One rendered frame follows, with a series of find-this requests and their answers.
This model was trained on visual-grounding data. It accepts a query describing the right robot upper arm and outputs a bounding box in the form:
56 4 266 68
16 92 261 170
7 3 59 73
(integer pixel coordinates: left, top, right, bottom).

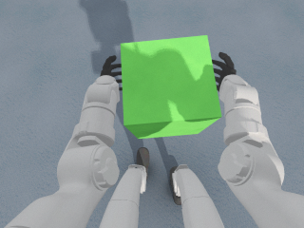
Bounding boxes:
218 142 304 228

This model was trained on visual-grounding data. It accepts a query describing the left robot forearm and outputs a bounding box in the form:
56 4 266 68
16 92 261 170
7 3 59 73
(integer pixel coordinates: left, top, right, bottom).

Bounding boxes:
57 75 120 178

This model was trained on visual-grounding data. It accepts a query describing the robot right foot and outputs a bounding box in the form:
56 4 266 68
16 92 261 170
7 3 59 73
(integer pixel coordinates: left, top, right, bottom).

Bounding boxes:
169 166 181 205

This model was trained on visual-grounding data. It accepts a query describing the robot right shin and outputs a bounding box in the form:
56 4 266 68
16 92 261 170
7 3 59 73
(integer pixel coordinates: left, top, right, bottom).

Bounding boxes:
175 164 188 197

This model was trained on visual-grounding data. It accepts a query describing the left robot upper arm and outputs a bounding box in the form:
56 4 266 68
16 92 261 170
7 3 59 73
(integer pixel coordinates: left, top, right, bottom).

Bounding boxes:
4 144 120 228

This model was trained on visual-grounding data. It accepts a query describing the carton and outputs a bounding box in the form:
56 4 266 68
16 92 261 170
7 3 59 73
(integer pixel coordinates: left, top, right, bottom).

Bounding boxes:
121 35 222 139

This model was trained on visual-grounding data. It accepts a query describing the right robot hand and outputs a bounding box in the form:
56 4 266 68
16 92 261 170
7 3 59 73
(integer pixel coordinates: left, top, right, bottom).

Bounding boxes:
212 52 237 92

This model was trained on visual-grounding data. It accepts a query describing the left robot hand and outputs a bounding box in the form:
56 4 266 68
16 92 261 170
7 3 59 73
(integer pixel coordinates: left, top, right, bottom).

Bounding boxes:
100 55 123 91

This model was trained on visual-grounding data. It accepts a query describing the right robot forearm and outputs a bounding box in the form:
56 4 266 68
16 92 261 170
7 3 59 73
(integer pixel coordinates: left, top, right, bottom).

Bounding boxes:
219 74 277 155

